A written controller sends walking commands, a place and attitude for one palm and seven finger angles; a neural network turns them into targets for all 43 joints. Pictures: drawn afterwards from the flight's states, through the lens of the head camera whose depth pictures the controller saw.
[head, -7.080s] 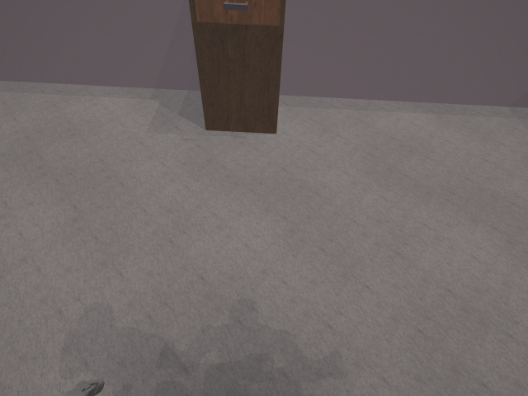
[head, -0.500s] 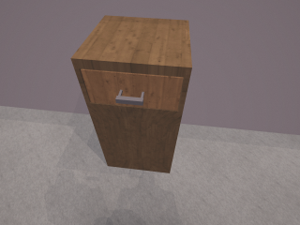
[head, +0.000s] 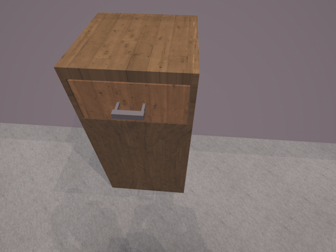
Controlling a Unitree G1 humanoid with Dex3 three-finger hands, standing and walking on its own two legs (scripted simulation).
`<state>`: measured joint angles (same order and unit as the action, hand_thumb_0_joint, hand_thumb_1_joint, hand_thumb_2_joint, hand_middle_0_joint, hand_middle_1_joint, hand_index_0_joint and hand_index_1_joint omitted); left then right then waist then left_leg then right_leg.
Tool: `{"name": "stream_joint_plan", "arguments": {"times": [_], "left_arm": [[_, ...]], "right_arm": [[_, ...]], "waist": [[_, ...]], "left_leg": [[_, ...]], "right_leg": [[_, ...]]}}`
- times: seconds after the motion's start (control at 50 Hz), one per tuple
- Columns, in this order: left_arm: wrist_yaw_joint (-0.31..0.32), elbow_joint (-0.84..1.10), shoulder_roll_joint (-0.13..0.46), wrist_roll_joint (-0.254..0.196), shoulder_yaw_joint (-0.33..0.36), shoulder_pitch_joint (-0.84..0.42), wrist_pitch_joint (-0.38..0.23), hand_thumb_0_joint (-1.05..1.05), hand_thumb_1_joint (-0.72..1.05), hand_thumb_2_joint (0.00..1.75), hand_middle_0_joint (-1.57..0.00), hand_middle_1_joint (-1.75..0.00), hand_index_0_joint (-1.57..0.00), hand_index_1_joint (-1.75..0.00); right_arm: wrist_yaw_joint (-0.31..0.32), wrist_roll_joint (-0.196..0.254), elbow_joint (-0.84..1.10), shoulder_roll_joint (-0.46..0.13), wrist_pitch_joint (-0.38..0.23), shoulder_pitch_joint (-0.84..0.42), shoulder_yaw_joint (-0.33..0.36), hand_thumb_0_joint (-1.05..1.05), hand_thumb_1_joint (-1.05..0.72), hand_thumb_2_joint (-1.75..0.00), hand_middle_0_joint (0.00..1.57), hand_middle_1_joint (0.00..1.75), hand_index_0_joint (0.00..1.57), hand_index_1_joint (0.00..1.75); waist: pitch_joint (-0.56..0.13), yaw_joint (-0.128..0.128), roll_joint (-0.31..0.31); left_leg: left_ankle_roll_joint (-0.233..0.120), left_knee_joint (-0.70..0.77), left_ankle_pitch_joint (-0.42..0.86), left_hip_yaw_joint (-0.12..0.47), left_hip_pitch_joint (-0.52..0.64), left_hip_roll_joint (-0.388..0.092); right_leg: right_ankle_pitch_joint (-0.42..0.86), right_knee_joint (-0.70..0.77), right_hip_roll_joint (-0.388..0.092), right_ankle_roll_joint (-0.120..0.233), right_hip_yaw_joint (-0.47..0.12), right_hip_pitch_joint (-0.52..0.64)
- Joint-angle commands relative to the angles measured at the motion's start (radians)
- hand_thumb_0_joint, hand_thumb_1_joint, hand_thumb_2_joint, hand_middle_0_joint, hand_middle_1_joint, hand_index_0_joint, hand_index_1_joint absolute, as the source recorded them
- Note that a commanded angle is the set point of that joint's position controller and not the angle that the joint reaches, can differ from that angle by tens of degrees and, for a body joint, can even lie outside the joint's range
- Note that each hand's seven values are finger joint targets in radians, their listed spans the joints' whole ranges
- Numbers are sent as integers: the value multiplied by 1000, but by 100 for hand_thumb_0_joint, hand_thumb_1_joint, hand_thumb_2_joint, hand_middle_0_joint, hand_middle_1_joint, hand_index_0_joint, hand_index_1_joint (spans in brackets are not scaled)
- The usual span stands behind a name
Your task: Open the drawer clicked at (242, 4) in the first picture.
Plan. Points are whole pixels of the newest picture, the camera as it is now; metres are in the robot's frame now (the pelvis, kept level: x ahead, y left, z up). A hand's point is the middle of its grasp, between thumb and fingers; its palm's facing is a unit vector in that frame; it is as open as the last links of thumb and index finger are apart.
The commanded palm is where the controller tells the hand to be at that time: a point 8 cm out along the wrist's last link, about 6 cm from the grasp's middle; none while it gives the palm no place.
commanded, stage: come to a stop and stand still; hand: left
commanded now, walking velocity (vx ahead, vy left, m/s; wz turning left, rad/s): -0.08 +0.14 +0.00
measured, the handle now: (129, 110) +0.56 +0.17 -0.02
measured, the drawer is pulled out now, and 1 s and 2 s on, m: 0.00 0.00 0.00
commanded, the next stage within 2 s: look again from close up in 1.04 s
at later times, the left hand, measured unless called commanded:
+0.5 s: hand out of the picture +0.04 +0.18 -0.17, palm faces +0.04 -0.97 -0.24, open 7.4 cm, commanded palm none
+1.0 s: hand out of the picture +0.03 +0.21 -0.17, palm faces -0.02 -0.98 -0.19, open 7.4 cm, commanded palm none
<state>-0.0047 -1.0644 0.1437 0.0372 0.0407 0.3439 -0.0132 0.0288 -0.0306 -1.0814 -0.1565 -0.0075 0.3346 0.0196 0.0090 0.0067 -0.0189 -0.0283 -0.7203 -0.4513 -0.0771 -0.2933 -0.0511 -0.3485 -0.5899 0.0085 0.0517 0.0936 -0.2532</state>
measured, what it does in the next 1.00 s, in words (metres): steps on the spot: left foot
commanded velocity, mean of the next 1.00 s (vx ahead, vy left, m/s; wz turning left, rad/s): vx -0.04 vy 0.02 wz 0.00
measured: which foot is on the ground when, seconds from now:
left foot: up 0.00-0.18, down 0.20-1.00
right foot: down 0.00-1.00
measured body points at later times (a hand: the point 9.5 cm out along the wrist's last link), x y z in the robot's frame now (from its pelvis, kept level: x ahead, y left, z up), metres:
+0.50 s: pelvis +0.02 -0.01 +0.00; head +0.04 -0.01 +0.45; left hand +0.04 +0.23 -0.15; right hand +0.09 -0.23 -0.15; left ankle +0.05 +0.11 -0.73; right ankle -0.02 -0.09 -0.73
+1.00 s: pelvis +0.00 +0.03 +0.01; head +0.01 +0.04 +0.46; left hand +0.03 +0.26 -0.15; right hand -0.01 -0.19 -0.14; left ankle +0.03 +0.11 -0.73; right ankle -0.02 -0.09 -0.73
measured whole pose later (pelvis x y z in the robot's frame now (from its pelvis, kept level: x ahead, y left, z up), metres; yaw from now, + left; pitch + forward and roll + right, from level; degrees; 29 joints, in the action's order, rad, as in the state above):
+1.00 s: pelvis +0.00 +0.03 +0.01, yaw -1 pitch +0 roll +0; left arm 0.02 -1.01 0.19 0.02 -0.01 0.28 0.00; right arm 0.00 -0.02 -1.05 -0.16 0.00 0.32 -0.02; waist 0.02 0.01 0.02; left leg -0.06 -0.50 -0.22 -0.07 -0.28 0.03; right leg -0.29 -0.49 -0.02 0.00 0.07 -0.20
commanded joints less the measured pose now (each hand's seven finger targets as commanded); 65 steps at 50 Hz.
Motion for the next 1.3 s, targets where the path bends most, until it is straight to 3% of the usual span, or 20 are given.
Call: {"name": "stream_joint_plan", "arguments": {"times": [0.0, 0.04, 0.08, 0.12, 0.14, 0.18, 0.22, 0.32, 0.44, 0.46, 0.48, 0.5, 0.54, 0.58, 0.64, 0.68, 0.76, 0.94, 1.12, 1.28], "left_arm": [[40, -7, 102, -8, 15, 162, -32, 0, 90, 90, -20, -30, -20, -30], [42, 9, 98, -5, 3, 93, -39, 0, 90, 90, -20, -30, -20, -30], [43, 14, 91, -12, -6, 62, -36, 0, 90, 90, -20, -30, -20, -30], [45, 10, 94, -20, -11, 46, -30, 0, 90, 90, -20, -30, -20, -30], [44, 11, 89, -24, -11, 46, -25, 0, 90, 90, -20, -30, -20, -30], [54, 26, 67, -23, -9, 79, -10, 0, 90, 90, -20, -30, -20, -30], [58, 28, 65, -19, -11, 72, -2, 0, 90, 90, -20, -30, -20, -30], [57, 41, 98, -21, -3, 55, 1, 0, 90, 90, -20, -30, -20, -30], [53, 71, 103, -18, -3, 25, 6, 0, 90, 90, -20, -30, -20, -30], [88, 65, 118, -11, -11, 97, -13, 0, 90, 90, -20, -30, -20, -30], [80, 123, 181, -11, -6, 20, -23, 0, 90, 90, -20, -30, -20, -30], [75, 141, 178, -9, -6, 1, -31, 0, 90, 90, -20, -30, -20, -30], [70, 176, 183, -10, -5, -40, -30, 0, 90, 90, -20, -30, -20, -30], [66, 186, 183, -17, -9, -58, -23, 0, 90, 90, -20, -30, -20, -30], [60, 182, 153, -24, -15, -47, -2, 0, 90, 90, -20, -30, -20, -30], [52, 166, 148, -25, -18, -31, 8, 0, 90, 90, -20, -30, -20, -30], [42, 150, 151, -24, -24, -34, 9, 0, 90, 90, -20, -30, -20, -30], [36, 89, 130, -23, -33, -8, 2, 0, 90, 90, -20, -30, -20, -30], [40, 13, 104, -22, -41, 27, -5, 0, 90, 90, -20, -30, -20, -30], [43, -30, 81, -21, -43, 52, -5, 0, 90, 90, -20, -30, -20, -30]], "right_arm": [[-4, 11, 98, -21, -29, -93, 4, 0, -90, -90, 20, 30, 20, 30], [-11, 17, 73, 5, -22, -59, -8, 0, -90, -90, 20, 30, 20, 30], [-7, 24, 50, 14, -16, -41, -18, 0, -90, -90, 20, 30, 20, 30], [-1, 26, 25, 5, -15, -5, -19, 0, -90, -90, 20, 30, 20, 30], [3, 26, 17, -13, -15, 4, -14, 0, -90, -90, 20, 30, 20, 30], [12, 20, 32, -86, -17, -9, -2, 0, -90, -90, 20, 30, 20, 30], [17, 22, 37, -94, -15, -31, -2, 0, -90, -90, 20, 30, 20, 30], [20, 18, 69, -100, -1, -58, 7, 0, -90, -90, 20, 30, 20, 30], [7, 15, 90, -85, 8, -89, 6, 0, -90, -90, 20, 30, 20, 30], [4, 29, 163, -134, -2, -175, 24, 0, -90, -90, 20, 30, 20, 30], [-14, 25, 181, -68, 15, -105, 18, 0, -90, -90, 20, 30, 20, 30], [-24, 16, 184, -66, 24, -103, 11, 0, -90, -90, 20, 30, 20, 30], [-25, 17, 201, -64, 20, -86, 12, 0, -90, -90, 20, 30, 20, 30], [-23, 16, 187, -70, 12, -38, 5, 0, -90, -90, 20, 30, 20, 30], [-18, 8, 171, -112, -1, -32, -2, 0, -90, -90, 20, 30, 20, 30], [-15, 10, 175, -129, -1, -66, -6, 0, -90, -90, 20, 30, 20, 30], [-15, 7, 154, -135, -3, -54, -12, 0, -90, -90, 20, 30, 20, 30], [-10, 12, 86, -129, -17, -12, -19, 0, -90, -90, 20, 30, 20, 30], [-1, 20, 29, -107, -25, 5, -23, 0, -90, -90, 20, 30, 20, 30], [4, 21, 0, -92, -26, -2, -23, 0, -90, -90, 20, 30, 20, 30]], "waist": [[63, -42, 39], [24, -10, 84], [0, -6, 125], [-9, 10, 114], [-11, 14, 97], [-23, -13, -3], [5, -18, -87], [-45, -17, -17], [-22, -18, 30], [29, -42, 60], [-7, 8, 159], [-48, -2, 156], [-26, 22, 70], [-12, 34, 95], [53, 1, -61], [87, -20, -34], [84, -17, -4], [27, -16, -10], [32, -9, -13], [51, -11, 11]], "left_leg": [[-3, -308, -82, 51, -335, -14], [18, -154, -23, 26, -207, -5], [31, 34, 94, 6, -65, 19], [34, 215, 261, 4, 72, 29], [29, 276, 395, 22, 125, 3], [-24, 246, 748, 102, 170, -116], [-52, 240, 825, 124, 151, -135], [-34, 214, 743, 97, 155, -101], [-16, 254, 464, 95, 80, -76], [10, 44, 432, 45, 52, -69], [10, -4, 105, 49, -69, 2], [6, -28, 72, 51, -58, -7], [6, 26, 89, 42, -35, 13], [3, 154, 204, 44, 54, 15], [-46, 258, 342, 168, 4, -67], [-59, 323, 201, 202, -75, -74], [-44, 369, 56, 191, -81, -49], [-52, 402, 121, 200, -16, -66], [-48, 373, 272, 163, 53, -63], [-47, 372, 301, 155, 73, -59]], "right_leg": [[521, 283, -354, 223, -385, 190], [717, 244, -276, 167, -222, 155], [754, 221, -219, 128, -152, 123], [698, 168, -181, 76, -123, 84], [637, 142, -169, 44, -117, 61], [408, 130, -120, -11, -111, 22], [304, 129, -100, -23, -102, 18], [456, 107, -125, -12, -128, 54], [337, 146, -140, 3, -156, 47], [777, 205, -191, -64, -260, 5], [628, 214, -258, -15, -280, 68], [557, 213, -269, 47, -288, 74], [485, 176, -243, 111, -233, 45], [372, 145, -191, 77, -185, -3], [105, 101, -81, 8, -108, -15], [0, 122, -60, -5, -94, 23], [-50, 165, -79, 0, -117, 27], [40, 169, -89, -9, -97, 61], [106, 188, -101, -17, -104, 49], [120, 203, -108, -21, -106, 43]]}}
